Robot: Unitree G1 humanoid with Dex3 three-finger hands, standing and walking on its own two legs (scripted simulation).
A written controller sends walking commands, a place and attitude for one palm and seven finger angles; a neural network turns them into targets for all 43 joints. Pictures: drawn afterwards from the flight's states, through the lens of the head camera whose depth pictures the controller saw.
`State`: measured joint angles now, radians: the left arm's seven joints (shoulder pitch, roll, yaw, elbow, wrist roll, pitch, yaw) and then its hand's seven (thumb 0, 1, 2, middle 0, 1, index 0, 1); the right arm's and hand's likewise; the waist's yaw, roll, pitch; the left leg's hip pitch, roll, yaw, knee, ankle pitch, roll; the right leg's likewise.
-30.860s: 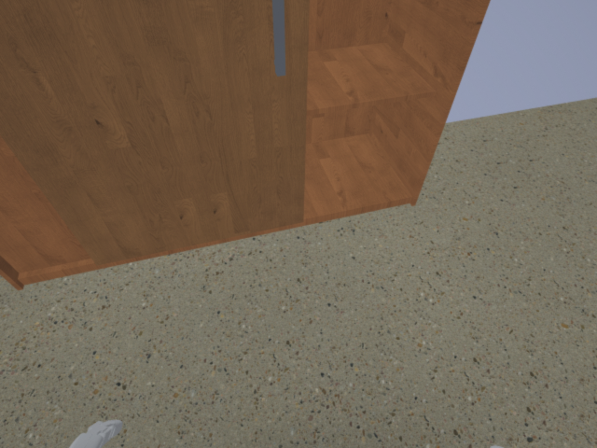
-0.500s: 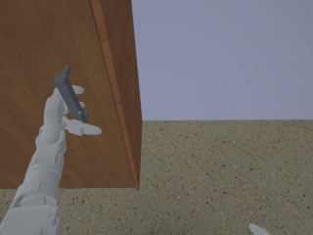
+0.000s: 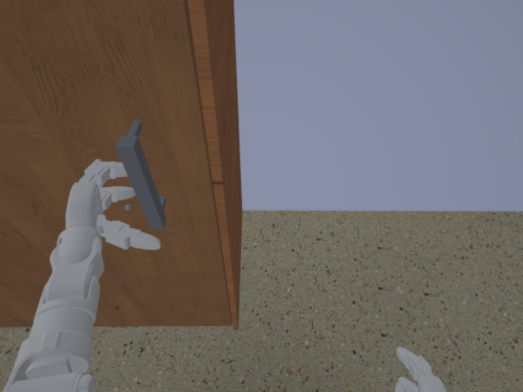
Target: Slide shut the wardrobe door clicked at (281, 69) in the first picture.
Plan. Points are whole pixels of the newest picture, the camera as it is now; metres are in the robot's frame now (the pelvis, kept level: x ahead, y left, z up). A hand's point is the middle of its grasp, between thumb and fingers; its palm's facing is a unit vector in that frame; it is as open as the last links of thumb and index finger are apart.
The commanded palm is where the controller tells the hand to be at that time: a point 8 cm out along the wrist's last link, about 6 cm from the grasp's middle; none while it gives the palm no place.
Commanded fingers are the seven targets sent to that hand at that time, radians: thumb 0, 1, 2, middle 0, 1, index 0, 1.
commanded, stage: slip the hand off the handle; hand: left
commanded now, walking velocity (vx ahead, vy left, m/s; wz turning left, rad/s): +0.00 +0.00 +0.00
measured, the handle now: (148, 178) +0.42 +0.21 +0.10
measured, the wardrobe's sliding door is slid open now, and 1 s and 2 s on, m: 0.00 0.00 0.00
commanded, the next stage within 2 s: draw the hand back to the body in 1.20 s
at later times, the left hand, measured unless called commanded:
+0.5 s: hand (95, 226) +0.33 +0.27 +0.08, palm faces +0.22 -0.95 -0.20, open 14.6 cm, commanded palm +0.29 +0.31 +0.10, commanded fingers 0.00 -0.55 0.20 -0.25 -1.15 -0.25 -1.15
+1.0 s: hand (74, 278) +0.25 +0.27 +0.07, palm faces +0.28 -0.94 -0.21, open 14.7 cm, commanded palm +0.21 +0.32 +0.10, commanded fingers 0.00 -0.55 0.20 -0.25 -1.15 -0.25 -1.15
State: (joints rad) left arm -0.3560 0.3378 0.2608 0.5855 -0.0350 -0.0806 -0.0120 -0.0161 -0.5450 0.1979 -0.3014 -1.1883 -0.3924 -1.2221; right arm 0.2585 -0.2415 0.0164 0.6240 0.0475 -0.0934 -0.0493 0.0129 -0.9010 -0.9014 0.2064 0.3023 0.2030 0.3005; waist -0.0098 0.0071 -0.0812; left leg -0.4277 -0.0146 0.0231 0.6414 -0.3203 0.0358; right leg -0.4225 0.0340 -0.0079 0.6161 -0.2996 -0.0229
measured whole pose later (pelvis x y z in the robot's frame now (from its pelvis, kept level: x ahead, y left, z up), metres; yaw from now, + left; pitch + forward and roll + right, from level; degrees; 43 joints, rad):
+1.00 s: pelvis -0.01 +0.00 +0.00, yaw +2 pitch +3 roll -1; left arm 0.09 0.36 0.30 0.18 -0.16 -0.04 -0.13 -0.02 -0.55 0.20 -0.25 -1.15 -0.25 -1.15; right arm 0.24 -0.25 0.04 0.62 0.05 -0.20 -0.07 0.02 -0.90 -0.90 0.21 0.30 0.20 0.30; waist 0.05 0.04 -0.08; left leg -0.40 -0.01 -0.01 0.69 -0.34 0.03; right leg -0.38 0.03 -0.04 0.64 -0.32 -0.03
